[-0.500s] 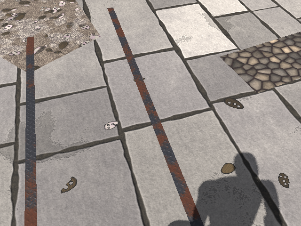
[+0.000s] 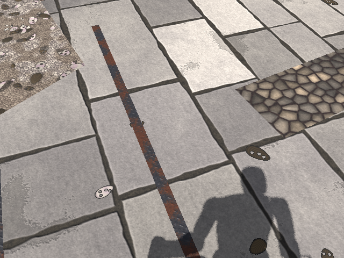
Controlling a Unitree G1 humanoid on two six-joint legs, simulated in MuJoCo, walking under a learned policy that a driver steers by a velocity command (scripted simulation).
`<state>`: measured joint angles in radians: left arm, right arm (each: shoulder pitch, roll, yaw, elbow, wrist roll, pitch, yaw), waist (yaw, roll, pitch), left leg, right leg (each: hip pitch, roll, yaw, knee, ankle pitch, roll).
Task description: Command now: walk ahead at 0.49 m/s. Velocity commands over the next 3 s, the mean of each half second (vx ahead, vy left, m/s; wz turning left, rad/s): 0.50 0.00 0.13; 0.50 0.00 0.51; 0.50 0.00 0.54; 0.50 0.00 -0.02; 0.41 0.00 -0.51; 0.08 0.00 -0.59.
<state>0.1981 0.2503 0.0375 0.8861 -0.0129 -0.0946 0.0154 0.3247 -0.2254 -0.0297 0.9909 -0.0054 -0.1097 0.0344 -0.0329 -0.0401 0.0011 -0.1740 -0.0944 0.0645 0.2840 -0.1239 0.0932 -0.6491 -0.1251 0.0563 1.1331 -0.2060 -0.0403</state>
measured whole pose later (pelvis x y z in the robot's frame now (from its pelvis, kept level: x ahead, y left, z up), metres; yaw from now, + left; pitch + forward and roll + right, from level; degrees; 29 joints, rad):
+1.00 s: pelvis +0.52 +0.02 -0.01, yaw +23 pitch +1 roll +0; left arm 0.20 0.27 0.06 0.85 -0.02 -0.13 0.01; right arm 0.20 -0.26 -0.09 0.78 0.02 -0.06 0.04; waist 0.00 -0.01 0.05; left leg -0.36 -0.10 0.02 0.52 -0.18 0.11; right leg -0.42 -0.07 0.03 1.25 -0.38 -0.01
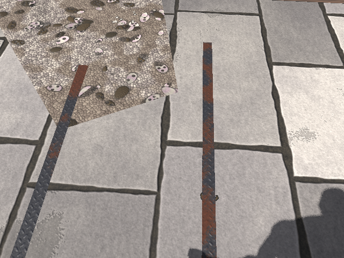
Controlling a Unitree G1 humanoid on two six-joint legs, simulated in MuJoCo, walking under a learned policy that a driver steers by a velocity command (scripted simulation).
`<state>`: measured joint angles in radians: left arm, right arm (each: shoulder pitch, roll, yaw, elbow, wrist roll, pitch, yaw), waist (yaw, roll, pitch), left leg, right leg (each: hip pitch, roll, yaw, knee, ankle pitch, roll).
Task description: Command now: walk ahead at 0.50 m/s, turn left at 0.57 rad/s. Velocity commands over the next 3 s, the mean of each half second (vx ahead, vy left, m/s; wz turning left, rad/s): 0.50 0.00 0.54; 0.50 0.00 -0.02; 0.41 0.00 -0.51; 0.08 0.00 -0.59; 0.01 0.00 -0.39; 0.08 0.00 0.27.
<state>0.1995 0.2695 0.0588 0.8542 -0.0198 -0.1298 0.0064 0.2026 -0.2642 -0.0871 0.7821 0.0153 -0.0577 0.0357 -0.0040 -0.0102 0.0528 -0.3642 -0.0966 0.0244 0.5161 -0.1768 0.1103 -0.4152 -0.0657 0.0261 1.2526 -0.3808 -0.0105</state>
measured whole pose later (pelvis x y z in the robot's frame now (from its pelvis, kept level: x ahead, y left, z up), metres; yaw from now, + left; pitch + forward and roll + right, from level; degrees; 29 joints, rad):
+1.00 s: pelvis +0.50 +0.09 +0.01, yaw +13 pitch +2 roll +0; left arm 0.32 0.30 0.06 0.84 -0.03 -0.06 0.00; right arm 0.20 -0.25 -0.05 0.71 -0.01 -0.09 0.02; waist 0.01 -0.04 0.00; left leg -0.30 0.00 0.08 0.45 -0.19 0.03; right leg -0.49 -0.06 0.05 1.15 -0.35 -0.01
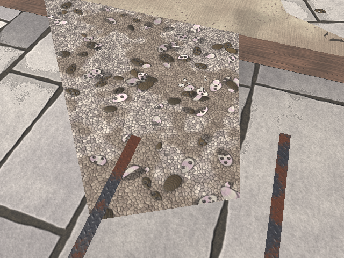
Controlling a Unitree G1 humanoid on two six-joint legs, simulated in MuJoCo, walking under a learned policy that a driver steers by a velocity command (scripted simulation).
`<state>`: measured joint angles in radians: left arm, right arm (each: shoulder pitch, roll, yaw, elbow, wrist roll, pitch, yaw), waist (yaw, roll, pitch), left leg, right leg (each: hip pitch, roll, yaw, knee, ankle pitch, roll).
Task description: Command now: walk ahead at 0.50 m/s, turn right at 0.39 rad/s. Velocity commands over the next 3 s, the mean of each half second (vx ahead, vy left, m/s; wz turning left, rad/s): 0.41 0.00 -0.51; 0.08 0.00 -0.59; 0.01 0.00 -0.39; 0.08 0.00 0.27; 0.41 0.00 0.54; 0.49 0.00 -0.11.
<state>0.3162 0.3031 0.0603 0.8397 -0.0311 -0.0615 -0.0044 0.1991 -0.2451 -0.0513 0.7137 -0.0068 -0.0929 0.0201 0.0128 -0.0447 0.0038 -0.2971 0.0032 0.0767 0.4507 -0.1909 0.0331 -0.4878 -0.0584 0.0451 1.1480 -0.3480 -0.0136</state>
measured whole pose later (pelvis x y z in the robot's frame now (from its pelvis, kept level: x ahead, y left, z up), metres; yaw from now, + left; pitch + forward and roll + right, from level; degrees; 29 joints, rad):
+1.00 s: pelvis +0.34 -0.06 +0.00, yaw -36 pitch +2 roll +0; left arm 0.17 0.34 0.09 0.62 -0.02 0.05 0.02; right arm 0.14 -0.27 -0.06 0.70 -0.02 -0.02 -0.03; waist 0.00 -0.04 0.02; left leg -0.32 0.01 -0.02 0.50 -0.22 0.00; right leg -0.53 0.12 0.11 1.10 -0.49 0.05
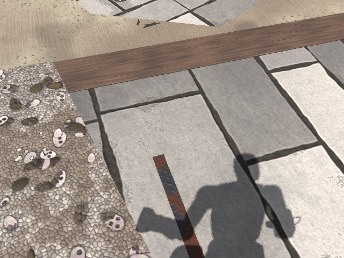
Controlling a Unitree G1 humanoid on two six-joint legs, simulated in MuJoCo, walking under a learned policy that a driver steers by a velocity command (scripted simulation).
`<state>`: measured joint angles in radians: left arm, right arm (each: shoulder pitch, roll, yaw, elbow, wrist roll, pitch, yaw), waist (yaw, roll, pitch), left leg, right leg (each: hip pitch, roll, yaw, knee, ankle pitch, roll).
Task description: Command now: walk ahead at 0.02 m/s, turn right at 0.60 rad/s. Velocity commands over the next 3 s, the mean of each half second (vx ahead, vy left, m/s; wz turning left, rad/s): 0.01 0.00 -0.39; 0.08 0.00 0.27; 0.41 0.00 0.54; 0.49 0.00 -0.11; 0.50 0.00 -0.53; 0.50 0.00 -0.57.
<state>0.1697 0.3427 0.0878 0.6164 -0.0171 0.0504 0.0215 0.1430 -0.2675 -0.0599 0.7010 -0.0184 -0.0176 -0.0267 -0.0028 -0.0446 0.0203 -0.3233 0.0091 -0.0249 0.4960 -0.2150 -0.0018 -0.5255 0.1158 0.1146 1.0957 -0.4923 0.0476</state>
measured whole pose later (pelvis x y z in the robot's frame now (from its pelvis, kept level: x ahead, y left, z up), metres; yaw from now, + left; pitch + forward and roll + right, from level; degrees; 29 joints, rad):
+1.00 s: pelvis +0.01 -0.01 +0.00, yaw +1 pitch +2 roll -2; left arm 0.29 0.30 0.09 0.76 0.00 -0.03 0.03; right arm 0.18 -0.29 -0.07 0.69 0.02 0.02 0.01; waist 0.04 0.00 0.00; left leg -0.53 0.08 0.01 0.98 -0.39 0.00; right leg -0.17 -0.05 -0.17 0.41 -0.26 0.00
